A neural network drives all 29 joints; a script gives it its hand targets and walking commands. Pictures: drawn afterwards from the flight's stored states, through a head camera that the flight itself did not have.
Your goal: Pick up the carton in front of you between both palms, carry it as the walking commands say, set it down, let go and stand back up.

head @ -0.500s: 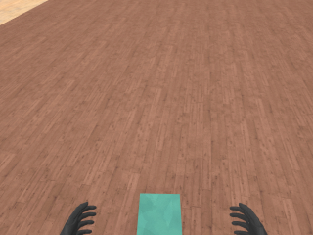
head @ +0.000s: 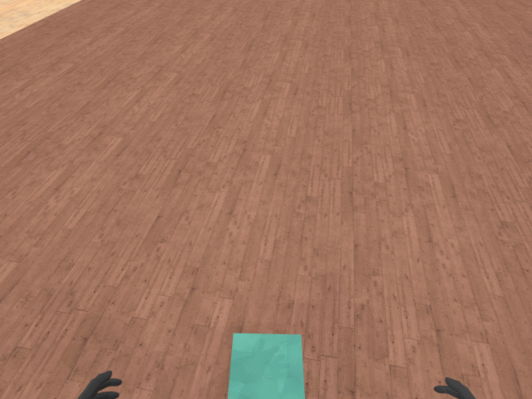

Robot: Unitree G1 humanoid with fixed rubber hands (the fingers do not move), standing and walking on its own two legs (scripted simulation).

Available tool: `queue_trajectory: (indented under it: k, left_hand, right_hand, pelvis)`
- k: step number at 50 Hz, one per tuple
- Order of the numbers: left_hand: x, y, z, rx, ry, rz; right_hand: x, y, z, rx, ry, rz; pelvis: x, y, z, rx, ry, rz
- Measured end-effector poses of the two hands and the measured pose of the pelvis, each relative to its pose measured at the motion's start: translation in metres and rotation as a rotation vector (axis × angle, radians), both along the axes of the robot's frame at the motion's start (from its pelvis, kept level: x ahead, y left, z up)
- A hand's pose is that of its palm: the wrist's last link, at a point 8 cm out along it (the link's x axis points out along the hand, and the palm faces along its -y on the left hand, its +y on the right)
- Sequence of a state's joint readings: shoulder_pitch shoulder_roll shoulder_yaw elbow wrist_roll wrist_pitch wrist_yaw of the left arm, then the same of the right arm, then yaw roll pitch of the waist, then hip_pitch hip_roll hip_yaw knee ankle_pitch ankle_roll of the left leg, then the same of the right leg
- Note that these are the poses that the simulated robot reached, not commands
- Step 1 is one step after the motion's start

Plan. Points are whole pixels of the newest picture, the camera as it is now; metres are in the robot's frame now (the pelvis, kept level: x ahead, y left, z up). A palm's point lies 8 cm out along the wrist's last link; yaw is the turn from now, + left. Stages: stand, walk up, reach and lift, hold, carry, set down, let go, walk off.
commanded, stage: stand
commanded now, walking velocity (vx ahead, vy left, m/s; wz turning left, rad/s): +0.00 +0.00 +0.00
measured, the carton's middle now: (266, 381) +0.35 +0.01 -0.65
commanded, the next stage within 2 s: none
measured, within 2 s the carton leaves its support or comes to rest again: neither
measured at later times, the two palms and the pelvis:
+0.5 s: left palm out of the picture +0.11 +0.30 -0.09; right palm out of the picture +0.11 -0.29 -0.09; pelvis +0.00 +0.00 +0.00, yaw +0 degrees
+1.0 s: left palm out of the picture +0.08 +0.31 -0.09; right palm out of the picture +0.07 -0.30 -0.09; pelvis -0.02 +0.00 +0.01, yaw +0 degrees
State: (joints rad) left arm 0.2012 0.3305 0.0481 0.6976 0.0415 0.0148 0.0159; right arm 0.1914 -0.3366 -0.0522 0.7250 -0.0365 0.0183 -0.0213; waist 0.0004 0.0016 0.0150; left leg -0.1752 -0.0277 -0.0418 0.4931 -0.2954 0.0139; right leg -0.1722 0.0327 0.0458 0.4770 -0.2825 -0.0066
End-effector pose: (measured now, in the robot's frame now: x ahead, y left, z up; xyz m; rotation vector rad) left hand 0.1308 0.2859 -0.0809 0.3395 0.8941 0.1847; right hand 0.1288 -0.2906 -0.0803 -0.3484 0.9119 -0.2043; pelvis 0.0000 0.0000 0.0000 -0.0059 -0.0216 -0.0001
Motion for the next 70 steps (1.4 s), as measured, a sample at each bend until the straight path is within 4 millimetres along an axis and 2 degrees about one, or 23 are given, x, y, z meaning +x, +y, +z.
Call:
queue_trajectory:
  k: [16, 44, 70]
  left_hand:
    - [-0.007, 0.008, -0.006, 0.007, 0.056, 0.007]
    - [-0.05, 0.02, -0.013, 0.026, 0.174, 0.033]
    - [-0.063, 0.028, -0.014, 0.032, 0.211, 0.052]
  right_hand:
    - [-0.007, 0.002, -0.007, 0.002, 0.041, -0.005]
    - [-0.051, -0.012, -0.014, -0.01, 0.166, -0.036]
    - [-0.059, -0.016, -0.014, -0.015, 0.191, -0.04]
  pelvis:
    - [0.003, 0.004, 0.002, 0.002, -0.012, -0.001]
    - [-0.014, 0.003, 0.007, 0.003, -0.033, 0.0]
    - [-0.02, 0.004, 0.009, 0.002, -0.04, 0.002]
